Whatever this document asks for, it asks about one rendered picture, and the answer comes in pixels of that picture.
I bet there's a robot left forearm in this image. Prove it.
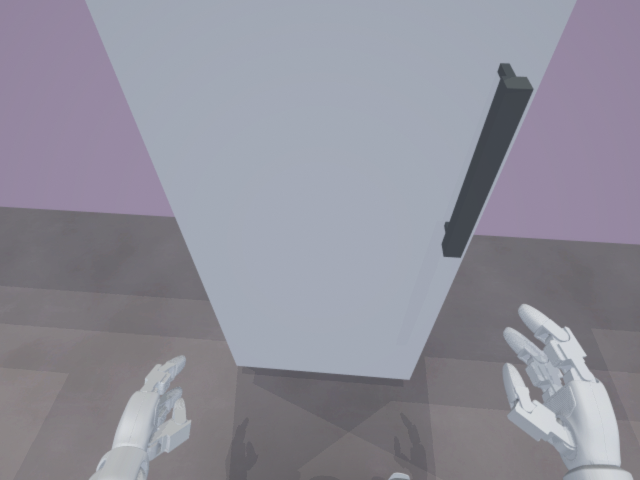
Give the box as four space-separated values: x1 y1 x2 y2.
89 446 149 480

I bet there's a fridge door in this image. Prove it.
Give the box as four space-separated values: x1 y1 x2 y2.
85 0 577 380

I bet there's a right robot hand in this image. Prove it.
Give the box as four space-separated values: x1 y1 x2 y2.
502 304 621 470

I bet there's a handle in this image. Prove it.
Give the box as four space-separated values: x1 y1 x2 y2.
442 63 534 258

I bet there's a left robot hand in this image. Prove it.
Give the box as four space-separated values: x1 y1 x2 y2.
111 355 191 461

